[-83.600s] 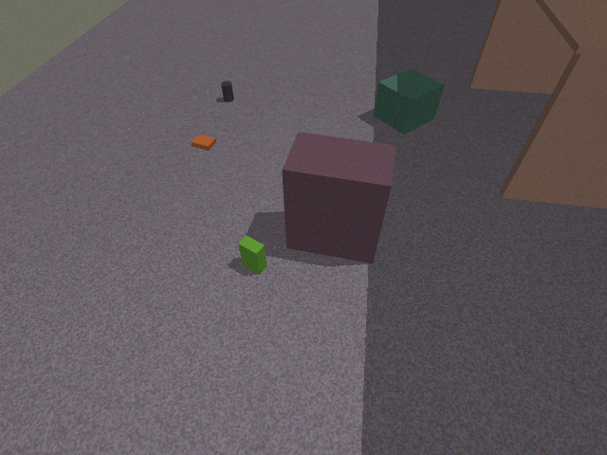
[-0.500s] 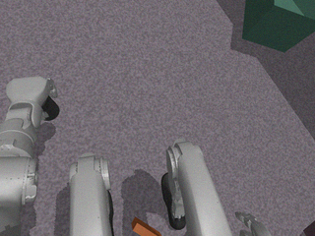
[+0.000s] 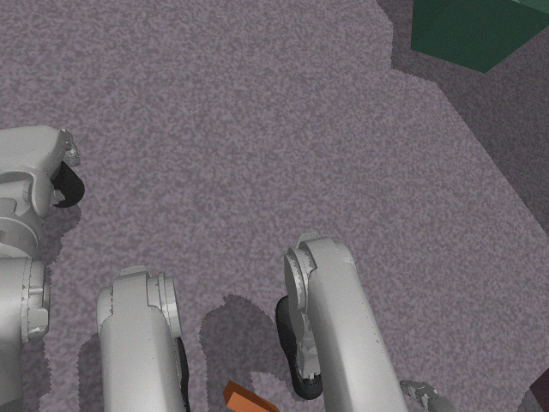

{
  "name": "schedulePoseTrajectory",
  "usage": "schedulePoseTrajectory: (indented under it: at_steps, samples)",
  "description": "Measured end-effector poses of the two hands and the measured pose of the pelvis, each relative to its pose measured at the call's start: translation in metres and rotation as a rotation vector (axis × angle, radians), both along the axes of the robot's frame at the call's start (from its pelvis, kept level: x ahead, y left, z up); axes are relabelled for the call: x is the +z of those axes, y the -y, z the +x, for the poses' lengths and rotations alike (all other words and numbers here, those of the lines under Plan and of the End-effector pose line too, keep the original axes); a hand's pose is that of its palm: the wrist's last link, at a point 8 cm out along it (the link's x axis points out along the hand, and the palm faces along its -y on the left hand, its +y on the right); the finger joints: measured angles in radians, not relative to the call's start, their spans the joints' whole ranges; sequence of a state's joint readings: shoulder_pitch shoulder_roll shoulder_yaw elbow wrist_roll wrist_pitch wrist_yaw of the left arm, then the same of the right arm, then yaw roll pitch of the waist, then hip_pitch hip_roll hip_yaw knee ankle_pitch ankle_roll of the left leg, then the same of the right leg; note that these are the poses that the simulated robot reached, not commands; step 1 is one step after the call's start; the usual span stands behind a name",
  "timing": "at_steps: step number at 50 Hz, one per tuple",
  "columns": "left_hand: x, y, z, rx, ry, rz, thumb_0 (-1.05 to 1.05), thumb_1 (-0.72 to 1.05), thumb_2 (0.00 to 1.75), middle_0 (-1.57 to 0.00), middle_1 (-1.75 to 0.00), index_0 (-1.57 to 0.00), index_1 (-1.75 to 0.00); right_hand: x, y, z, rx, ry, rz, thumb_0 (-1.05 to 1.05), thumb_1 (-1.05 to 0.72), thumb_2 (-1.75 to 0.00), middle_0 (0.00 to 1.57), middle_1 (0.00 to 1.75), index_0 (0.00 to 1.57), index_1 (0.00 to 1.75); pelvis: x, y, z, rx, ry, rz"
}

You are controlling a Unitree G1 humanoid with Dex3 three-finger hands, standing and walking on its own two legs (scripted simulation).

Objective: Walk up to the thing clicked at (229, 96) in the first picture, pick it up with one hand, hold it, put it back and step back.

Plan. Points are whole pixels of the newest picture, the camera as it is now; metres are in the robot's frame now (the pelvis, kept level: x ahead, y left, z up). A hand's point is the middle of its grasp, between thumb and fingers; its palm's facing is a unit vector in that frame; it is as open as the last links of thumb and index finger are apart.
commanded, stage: lower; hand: left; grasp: from above
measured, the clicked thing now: (51, 179) +0.49 +0.28 -0.21
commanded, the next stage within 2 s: rest in 0.40 s
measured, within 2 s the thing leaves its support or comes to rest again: rests again in 0.78 s
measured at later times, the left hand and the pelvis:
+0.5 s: hand (58, 186) +0.48 +0.27 -0.20, palm faces -0.46 -0.06 -0.89, open 7.6 cm; pelvis +0.01 +0.00 -0.02, yaw -2 degrees
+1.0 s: hand (69, 187) +0.49 +0.26 -0.24, palm faces -0.46 -0.08 -0.88, open 7.5 cm; pelvis +0.01 +0.00 -0.04, yaw -4 degrees
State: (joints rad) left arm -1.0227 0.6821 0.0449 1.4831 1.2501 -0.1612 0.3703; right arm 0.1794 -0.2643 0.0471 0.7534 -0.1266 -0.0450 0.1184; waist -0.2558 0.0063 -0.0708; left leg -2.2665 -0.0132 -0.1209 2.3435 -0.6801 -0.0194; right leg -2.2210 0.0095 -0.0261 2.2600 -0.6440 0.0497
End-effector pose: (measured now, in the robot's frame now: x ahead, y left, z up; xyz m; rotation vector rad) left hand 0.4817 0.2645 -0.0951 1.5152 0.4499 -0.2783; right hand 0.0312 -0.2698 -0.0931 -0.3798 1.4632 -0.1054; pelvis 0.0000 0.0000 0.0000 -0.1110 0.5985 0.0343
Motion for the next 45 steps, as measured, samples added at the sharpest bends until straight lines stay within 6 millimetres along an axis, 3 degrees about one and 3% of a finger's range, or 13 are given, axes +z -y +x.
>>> schedulePoseTrajectory:
  at_steps: [19, 31, 45]
  samples:
    - [-0.039, -0.002, 0.003, -0.008, -0.021, -0.015, -0.01, 0.17, 0.48, -0.67, -0.60, -0.91, -0.63, -0.006, 0.006, 0.003, 0.049, -0.032, -0.019, 0.00, -0.92, -0.91, 0.20, 0.30, 0.20, 0.30, -0.016, 0.001, 0.005, -0.009, 0.003, -0.016]
    - [-0.061, -0.002, 0.004, -0.001, -0.013, -0.013, -0.01, 0.17, 0.48, -0.68, -0.59, -0.91, -0.63, -0.015, -0.001, 0.002, 0.069, -0.039, -0.008, 0.00, -0.92, -0.90, 0.20, 0.30, 0.20, 0.30, -0.028, -0.001, 0.006, -0.016, 0.014, -0.028]
    - [-0.084, 0.001, 0.009, 0.003, -0.011, -0.038, -0.02, 0.17, 0.46, -0.69, -0.58, -0.93, -0.62, -0.014, -0.005, -0.009, 0.101, -0.063, -0.002, 0.00, -0.91, -0.90, 0.20, 0.30, 0.20, 0.30, -0.038, -0.002, 0.007, -0.028, 0.030, -0.048]
